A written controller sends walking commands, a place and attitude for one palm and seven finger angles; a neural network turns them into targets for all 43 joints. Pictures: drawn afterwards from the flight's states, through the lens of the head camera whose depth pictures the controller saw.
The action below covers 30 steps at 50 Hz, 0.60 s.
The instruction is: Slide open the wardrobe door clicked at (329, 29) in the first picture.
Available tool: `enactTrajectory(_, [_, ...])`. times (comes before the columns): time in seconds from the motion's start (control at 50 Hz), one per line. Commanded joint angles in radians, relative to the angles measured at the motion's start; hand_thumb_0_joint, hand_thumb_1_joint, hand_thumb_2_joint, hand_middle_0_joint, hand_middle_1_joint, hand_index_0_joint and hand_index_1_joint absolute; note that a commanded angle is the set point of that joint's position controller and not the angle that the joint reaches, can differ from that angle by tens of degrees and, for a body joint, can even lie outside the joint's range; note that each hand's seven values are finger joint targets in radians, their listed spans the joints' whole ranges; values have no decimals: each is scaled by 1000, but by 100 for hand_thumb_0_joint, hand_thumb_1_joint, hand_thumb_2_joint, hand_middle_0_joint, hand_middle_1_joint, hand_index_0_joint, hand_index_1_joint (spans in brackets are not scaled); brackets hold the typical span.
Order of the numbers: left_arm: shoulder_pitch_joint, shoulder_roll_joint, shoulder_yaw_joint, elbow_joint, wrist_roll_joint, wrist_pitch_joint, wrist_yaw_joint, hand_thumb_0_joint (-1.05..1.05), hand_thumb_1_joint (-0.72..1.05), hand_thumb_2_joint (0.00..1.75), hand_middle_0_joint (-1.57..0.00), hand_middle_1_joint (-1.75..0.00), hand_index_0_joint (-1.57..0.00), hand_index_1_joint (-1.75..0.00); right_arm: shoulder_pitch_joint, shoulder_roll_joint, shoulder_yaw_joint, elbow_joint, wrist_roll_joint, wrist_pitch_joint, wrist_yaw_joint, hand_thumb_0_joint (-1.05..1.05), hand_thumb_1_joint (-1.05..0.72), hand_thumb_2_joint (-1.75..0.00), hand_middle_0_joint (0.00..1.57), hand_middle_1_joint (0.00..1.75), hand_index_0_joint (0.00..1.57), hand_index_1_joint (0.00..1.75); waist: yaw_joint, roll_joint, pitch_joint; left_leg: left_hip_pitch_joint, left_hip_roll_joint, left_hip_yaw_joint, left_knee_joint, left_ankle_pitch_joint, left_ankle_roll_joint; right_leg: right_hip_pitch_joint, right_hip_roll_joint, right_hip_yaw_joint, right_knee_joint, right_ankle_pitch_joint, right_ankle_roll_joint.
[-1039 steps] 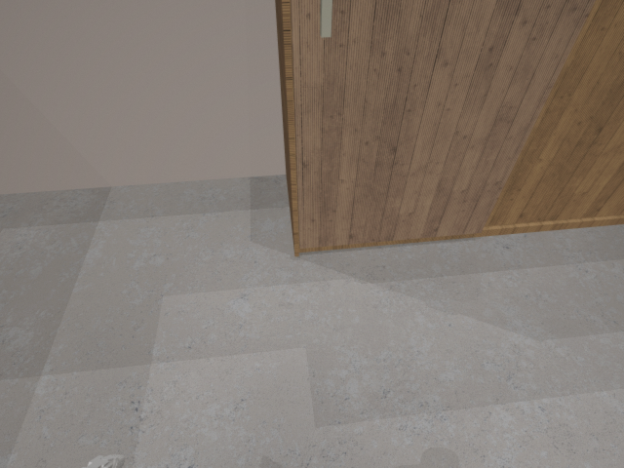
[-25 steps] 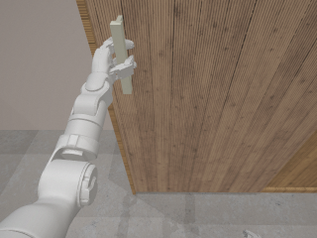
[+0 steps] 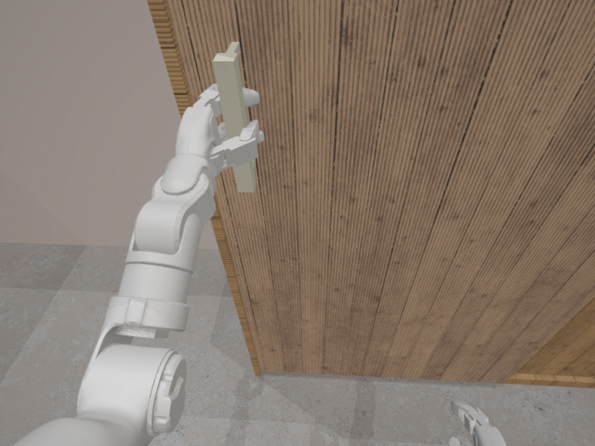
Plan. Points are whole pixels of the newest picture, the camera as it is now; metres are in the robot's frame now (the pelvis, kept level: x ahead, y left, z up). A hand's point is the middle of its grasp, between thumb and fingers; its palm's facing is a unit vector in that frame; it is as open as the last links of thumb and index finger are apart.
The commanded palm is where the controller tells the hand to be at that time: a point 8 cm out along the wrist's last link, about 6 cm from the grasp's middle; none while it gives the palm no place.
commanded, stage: tug the door sideways, standing still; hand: left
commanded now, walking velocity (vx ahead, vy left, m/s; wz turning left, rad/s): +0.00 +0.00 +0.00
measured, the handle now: (240, 122) +0.47 +0.11 +0.22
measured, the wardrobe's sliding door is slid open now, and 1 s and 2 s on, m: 0.00 0.02 0.15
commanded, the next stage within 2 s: step sideways, sliding the door along in 0.74 s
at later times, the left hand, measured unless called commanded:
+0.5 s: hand (254, 144) +0.41 +0.08 +0.23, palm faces +0.05 -1.00 -0.06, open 6.0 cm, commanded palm +0.39 +0.08 +0.23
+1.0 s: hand (261, 148) +0.42 +0.07 +0.22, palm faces -0.02 -1.00 -0.08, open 6.2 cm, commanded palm +0.40 +0.11 +0.23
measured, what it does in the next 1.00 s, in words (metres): shifts its weight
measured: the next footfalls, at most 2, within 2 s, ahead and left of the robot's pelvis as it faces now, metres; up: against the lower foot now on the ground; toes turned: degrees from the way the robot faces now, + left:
right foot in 1.66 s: +0.18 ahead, -0.33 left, +0.00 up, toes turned +1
left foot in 1.84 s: +0.06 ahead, -0.07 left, +0.00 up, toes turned +18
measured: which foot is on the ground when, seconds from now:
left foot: down 0.00-1.00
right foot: down 0.00-1.00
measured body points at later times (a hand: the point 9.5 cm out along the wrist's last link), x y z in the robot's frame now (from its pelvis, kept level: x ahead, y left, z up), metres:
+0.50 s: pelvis -0.03 +0.00 +0.00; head -0.02 -0.02 +0.45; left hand +0.41 +0.13 +0.23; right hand +0.10 -0.22 -0.13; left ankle -0.02 +0.14 -0.74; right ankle -0.08 -0.10 -0.74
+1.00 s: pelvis -0.05 +0.01 -0.01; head -0.03 -0.01 +0.44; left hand +0.41 +0.12 +0.23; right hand +0.07 -0.23 -0.13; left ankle -0.02 +0.14 -0.74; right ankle -0.08 -0.10 -0.74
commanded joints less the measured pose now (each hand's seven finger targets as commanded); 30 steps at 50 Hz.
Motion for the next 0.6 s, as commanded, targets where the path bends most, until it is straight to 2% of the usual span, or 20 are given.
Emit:
enactTrajectory(0.0, [-573, 28, -61, -159, 3, -59, -2, 0, 90, 90, -45, -140, -45, -140, -60, -93, -35, -112, -12, -38, -12, 0, -90, -90, 20, 30, 20, 30, -49, -58, -336, 268, -44, -8, 81, 637, 66, -10, 28, 4, 42, 763, 6])
enactTrajectory(0.06, [-634, -23, -110, -137, 3, -91, -7, 0, 90, 90, -45, -140, -45, -140, -61, -85, -34, -105, -15, -43, -9, 0, -90, -90, 20, 30, 20, 30, -65, -90, -340, 273, -43, -24, 83, 608, 68, -32, 27, 2, 46, 736, 5])
enactTrajectory(0.08, [-648, -32, -120, -124, 4, -103, -10, 0, 90, 90, -45, -140, -45, -140, -64, -83, -35, -106, -15, -45, -7, 0, -90, -90, 20, 30, 20, 30, -66, -84, -334, 272, -45, -25, 83, 590, 69, -44, 27, 4, 44, 719, 5])
enactTrajectory(0.1, [-642, -44, -131, -107, 2, -116, -14, 0, 90, 90, -45, -140, -45, -140, -55, -86, -36, -103, -18, -45, -7, 0, -90, -90, 20, 30, 20, 30, -66, -105, -340, 271, -46, -30, 82, 595, 71, -31, 27, 0, 45, 715, 4])
enactTrajectory(0.14, [-693, -63, -153, -106, 1, -136, -20, 0, 90, 90, -45, -140, -45, -140, -62, -80, -33, -105, -17, -52, -4, 0, -90, -90, 20, 30, 20, 30, -71, -72, -348, 280, -49, -31, 92, 600, 73, -51, 27, 5, 52, 725, 3])
enactTrajectory(0.18, [-721, -91, -179, -71, -2, -148, -28, 0, 90, 90, -45, -140, -45, -140, -59, -77, -33, -98, -14, -58, 0, 0, -90, -90, 20, 30, 20, 30, -78, -70, -347, 283, -48, -37, 99, 589, 71, -72, 28, 3, 55, 708, 3])
enactTrajectory(0.2, [-727, -88, -179, -59, -6, -160, -30, 0, 90, 90, -45, -140, -45, -140, -53, -83, -35, -94, -17, -60, 1, 0, -90, -90, 20, 30, 20, 30, -75, -91, -355, 278, -48, -40, 98, 584, 72, -61, 29, 0, 56, 704, 2])
enactTrajectory(0.26, [-774, -133, -216, -16, -9, -180, -32, 0, 90, 90, -45, -140, -45, -140, -52, -74, -31, -89, -12, -75, 7, 0, -90, -90, 20, 30, 20, 30, -84, -58, -344, 277, -48, -50, 97, 525, 66, -106, 33, -1, 56, 633, -1])
enactTrajectory(0.3, [-781, -144, -225, 14, -12, -196, -30, 0, 90, 90, -45, -140, -45, -140, -44, -79, -34, -81, -13, -84, 9, 0, -90, -90, 20, 30, 20, 30, -81, -52, -347, 274, -47, -54, 94, 506, 64, -111, 33, -3, 54, 603, -3])
enactTrajectory(0.34, [-817, -180, -256, 39, -13, -208, -26, 0, 90, 90, -45, -140, -45, -140, -41, -74, -32, -74, -10, -95, 13, 0, -90, -90, 20, 30, 20, 30, -93, -56, -337, 271, -45, -64, 94, 460, 61, -141, 36, -5, 53, 557, -4])
enactTrajectory(0.36, [-825, -188, -262, 54, -13, -214, -23, 0, 90, 90, -45, -140, -45, -140, -33, -74, -32, -65, -9, -101, 14, 0, -90, -90, 20, 30, 20, 30, -95, -48, -334, 271, -43, -66, 94, 447, 58, -154, 37, -6, 55, 539, -5])
enactTrajectory(0.4, [-833, -166, -248, 80, -16, -232, -19, 0, 90, 90, -45, -140, -45, -140, -25, -83, -36, -57, -10, -112, 14, 0, -90, -90, 20, 30, 20, 30, -89, -72, -343, 265, -41, -72, 86, 422, 58, -152, 38, -6, 49, 506, -5])
enactTrajectory(0.42, [-851, -176, -253, 86, -18, -236, -18, 0, 90, 90, -45, -140, -45, -140, -26, -79, -33, -54, -7, -117, 15, 0, -90, -90, 20, 30, 20, 30, -92, -45, -342, 264, -41, -71, 84, 404, 56, -163, 38, -6, 51, 487, -6])
enactTrajectory(0.46, [-867, -187, -256, 117, -21, -244, -15, 0, 90, 90, -45, -140, -45, -140, -12, -78, -31, -42, -7, -130, 16, 0, -90, -90, 20, 30, 20, 30, -96, -40, -335, 260, -41, -74, 82, 380, 53, -181, 40, -6, 48, 461, -7])
enactTrajectory(0.5, [-867, -180, -250, 135, -25, -257, -10, 0, 90, 90, -45, -140, -45, -140, -2, -84, -35, -35, -8, -139, 15, 0, -90, -90, 20, 30, 20, 30, -92, -81, -340, 248, -39, -78, 76, 368, 54, -168, 39, -9, 44, 445, -5])
enactTrajectory(0.58, [-895, -202, -256, 181, -28, -267, -2, 0, 90, 90, -45, -140, -45, -140, 12, -81, -31, -19, -6, -160, 18, 0, -90, -90, 20, 30, 20, 30, -98, -54, -313, 234, -40, -76, 75, 328, 49, -206, 42, -7, 45, 407, -6])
